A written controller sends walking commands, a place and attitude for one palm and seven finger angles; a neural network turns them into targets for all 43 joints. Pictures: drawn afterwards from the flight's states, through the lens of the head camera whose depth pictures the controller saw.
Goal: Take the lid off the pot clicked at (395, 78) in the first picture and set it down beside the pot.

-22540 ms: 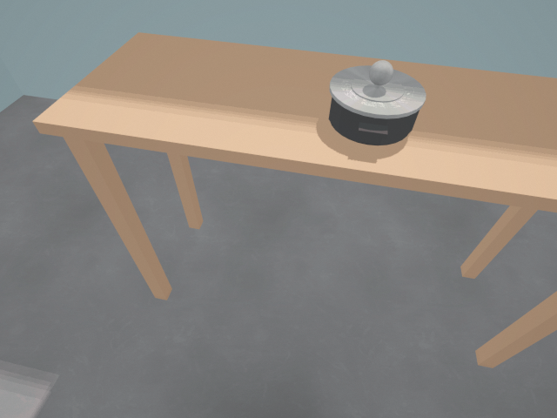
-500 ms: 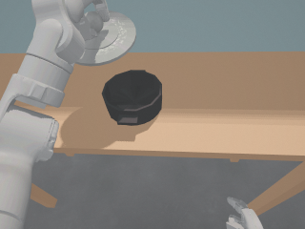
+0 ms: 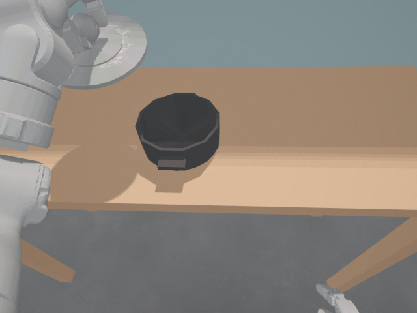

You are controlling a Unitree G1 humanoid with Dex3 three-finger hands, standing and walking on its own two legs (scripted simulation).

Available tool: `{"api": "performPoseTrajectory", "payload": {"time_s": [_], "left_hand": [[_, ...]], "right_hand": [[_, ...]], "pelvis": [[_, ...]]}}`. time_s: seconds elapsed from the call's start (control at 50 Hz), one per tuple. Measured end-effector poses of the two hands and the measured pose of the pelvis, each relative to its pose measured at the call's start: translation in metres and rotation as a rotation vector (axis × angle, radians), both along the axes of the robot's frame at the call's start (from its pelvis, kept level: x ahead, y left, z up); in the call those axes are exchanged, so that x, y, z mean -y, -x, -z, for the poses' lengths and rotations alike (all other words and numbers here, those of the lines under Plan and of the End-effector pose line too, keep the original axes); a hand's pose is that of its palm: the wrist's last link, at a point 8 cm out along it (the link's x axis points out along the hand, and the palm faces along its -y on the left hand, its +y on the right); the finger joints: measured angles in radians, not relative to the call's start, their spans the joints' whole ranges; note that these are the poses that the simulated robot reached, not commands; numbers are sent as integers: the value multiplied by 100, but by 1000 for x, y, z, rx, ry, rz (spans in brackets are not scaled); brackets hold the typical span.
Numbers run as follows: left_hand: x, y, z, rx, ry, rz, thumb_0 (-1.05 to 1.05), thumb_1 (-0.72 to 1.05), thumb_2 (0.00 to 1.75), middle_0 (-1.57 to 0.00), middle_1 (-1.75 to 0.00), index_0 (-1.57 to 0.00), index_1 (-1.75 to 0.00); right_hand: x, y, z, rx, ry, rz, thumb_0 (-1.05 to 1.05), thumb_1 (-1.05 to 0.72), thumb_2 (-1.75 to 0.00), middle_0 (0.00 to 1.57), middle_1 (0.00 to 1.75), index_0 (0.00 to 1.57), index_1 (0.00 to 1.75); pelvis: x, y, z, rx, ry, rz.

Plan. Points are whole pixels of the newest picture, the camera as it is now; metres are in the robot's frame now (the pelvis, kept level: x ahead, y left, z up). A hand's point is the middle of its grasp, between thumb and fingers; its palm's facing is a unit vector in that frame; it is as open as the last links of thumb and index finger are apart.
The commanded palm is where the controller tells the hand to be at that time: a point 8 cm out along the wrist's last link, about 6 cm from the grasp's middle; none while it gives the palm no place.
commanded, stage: move the lid sideways beside the pot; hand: left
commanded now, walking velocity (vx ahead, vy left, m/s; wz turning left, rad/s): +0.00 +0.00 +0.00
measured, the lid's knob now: (84, 28) +0.48 +0.22 +0.30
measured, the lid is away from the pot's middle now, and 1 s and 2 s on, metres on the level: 0.13 0.24 0.23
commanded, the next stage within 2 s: lower the lid onto the table in 1.00 s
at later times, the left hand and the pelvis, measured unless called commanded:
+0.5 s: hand (34, 36) +0.44 +0.27 +0.31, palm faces -0.05 -0.12 -0.99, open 7.6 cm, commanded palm +0.41 +0.28 +0.38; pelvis +0.00 +0.00 +0.00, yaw +1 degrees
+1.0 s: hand (9, 36) +0.44 +0.31 +0.31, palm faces -0.05 -0.10 -0.99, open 7.6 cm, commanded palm +0.41 +0.31 +0.38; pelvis +0.01 +0.00 +0.00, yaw +0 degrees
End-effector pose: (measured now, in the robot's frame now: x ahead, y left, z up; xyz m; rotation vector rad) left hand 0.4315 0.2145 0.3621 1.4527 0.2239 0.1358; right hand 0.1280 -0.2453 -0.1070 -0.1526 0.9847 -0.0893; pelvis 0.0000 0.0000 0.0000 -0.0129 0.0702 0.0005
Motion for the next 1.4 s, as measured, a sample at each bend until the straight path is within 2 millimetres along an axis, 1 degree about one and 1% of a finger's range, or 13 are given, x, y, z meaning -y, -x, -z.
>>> {"api": "performPoseTrajectory", "payload": {"time_s": [0.12, 0.22, 0.46, 0.6, 0.76, 0.9, 1.0, 1.16, 1.26, 1.4], "left_hand": [[-7, 2, -3, 9, 3, -9, -4, 21, 90, -85, -95, -66, -84], [-20, 2, 0, -9, 7, -51, -4, 22, 90, -85, -95, -66, -85], [-46, 13, -2, -7, -7, -116, -4, 22, 90, -85, -96, -66, -84], [-63, 12, 3, -34, -12, -159, -5, 22, 90, -85, -96, -66, -84], [-76, 10, 0, -28, -16, -178, -5, 22, 90, -85, -96, -66, -84], [-84, 9, -1, -27, -15, -194, -4, 22, 90, -85, -96, -66, -84], [-89, 9, -1, -30, -21, -208, -5, 22, 90, -85, -96, -66, -84], [-95, 7, 5, -48, -6, -219, -5, 22, 90, -85, -96, -66, -84], [-95, 6, 8, -44, 16, -232, -5, 22, 90, -85, -96, -66, -84], [-91, 5, 19, -63, 23, -221, -4, 22, 89, -85, -96, -66, -84]], "right_hand": [[-1, -3, 1, 1, -8, -2, 1, -90, -90, 20, 30, 20, 30], [0, -7, -1, 3, -10, 1, 1, -90, -90, 20, 30, 20, 30], [5, -11, -4, -2, 9, -12, 1, -90, -90, 20, 30, 20, 30], [9, -4, -3, -26, 24, -1, 1, -90, -90, 20, 30, 20, 30], [12, 9, 2, -74, 32, 18, 1, -90, -90, 20, 30, 20, 30], [13, 16, 6, -103, 26, 34, 1, -90, -90, 20, 30, 20, 30], [13, 17, 6, -112, 25, 36, 1, -90, -90, 20, 30, 20, 30], [12, 12, 4, -105, 32, 31, 1, -90, -90, 20, 30, 20, 30], [10, 7, 3, -86, 30, 21, 1, -90, -90, 20, 30, 20, 30], [7, 1, 2, -63, 20, 16, 1, -90, -90, 20, 30, 20, 30]], "pelvis": [[0, -1, 0, -3, 1, 2], [1, -1, 0, -6, 1, 3], [4, 0, 0, -5, 2, -8], [6, 1, 0, -7, 4, -10], [5, -2, 0, -11, 6, -9], [4, -4, 0, -16, 8, -7], [4, -6, 0, -18, 8, -9], [4, -7, 1, -20, 9, -10], [2, -8, 1, -21, 10, -14], [1, -8, 1, -18, 11, -15]]}}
